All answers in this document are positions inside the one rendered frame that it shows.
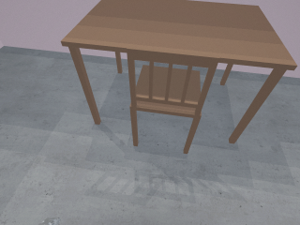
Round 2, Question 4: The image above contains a chair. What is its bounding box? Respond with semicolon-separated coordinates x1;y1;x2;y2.
127;46;220;154

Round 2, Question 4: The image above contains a table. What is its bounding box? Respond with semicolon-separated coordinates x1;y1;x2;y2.
61;0;297;144

